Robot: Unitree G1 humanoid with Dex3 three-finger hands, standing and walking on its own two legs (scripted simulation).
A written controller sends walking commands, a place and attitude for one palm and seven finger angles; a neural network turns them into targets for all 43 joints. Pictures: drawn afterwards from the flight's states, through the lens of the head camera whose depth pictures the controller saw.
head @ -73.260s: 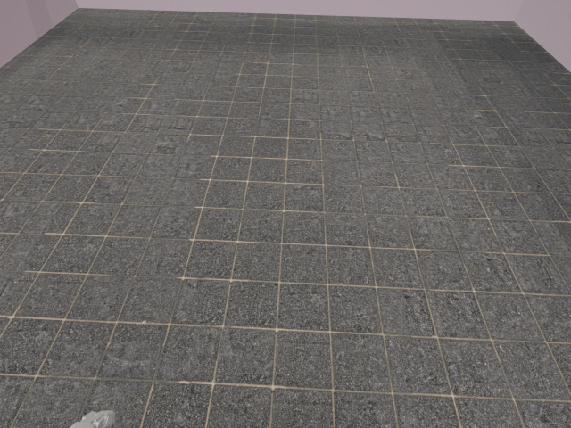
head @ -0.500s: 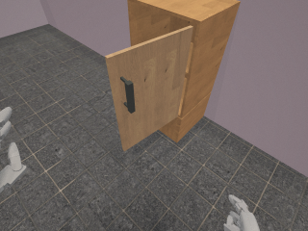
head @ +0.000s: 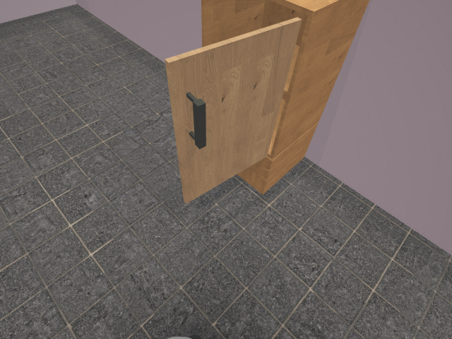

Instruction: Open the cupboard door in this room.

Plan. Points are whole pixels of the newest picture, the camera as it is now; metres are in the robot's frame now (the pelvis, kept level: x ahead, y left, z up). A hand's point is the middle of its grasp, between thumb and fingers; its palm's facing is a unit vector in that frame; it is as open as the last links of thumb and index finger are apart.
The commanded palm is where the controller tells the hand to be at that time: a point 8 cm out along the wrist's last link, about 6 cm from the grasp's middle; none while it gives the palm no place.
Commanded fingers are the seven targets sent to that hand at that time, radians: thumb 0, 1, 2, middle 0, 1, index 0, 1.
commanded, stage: let the arm hang, fingers relaxed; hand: left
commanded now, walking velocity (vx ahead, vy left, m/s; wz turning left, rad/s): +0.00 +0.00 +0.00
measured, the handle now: (195, 121) +0.63 +0.12 -0.03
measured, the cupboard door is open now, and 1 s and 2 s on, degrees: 82 82 82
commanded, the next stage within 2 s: look to check the result in 0.64 s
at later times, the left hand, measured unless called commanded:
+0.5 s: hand out of the picture +0.01 +0.15 -0.18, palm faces +0.01 -0.99 -0.17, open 7.4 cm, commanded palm none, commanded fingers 0.00 0.90 0.90 -0.20 -0.30 -0.20 -0.30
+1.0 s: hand out of the picture +0.01 +0.14 -0.17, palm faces +0.03 -0.98 -0.19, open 7.4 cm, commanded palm none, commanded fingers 0.00 0.90 0.90 -0.20 -0.30 -0.20 -0.30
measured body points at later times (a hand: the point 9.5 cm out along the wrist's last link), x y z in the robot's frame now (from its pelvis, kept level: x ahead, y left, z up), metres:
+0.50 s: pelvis +0.01 -0.01 +0.00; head +0.01 -0.01 +0.45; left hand +0.01 +0.20 -0.16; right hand +0.01 -0.22 -0.17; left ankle +0.09 +0.10 -0.74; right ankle -0.04 -0.10 -0.74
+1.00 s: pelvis +0.03 -0.02 +0.00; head +0.05 -0.02 +0.45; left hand +0.01 +0.20 -0.16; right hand +0.03 -0.24 -0.16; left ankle +0.09 +0.10 -0.74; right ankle -0.04 -0.10 -0.74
